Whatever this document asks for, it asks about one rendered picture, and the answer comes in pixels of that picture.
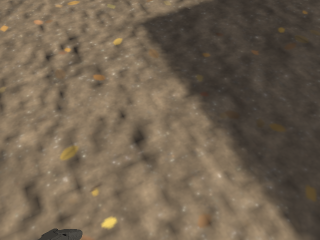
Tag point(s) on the robot left hand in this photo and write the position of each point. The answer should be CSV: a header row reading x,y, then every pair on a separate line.
x,y
64,234

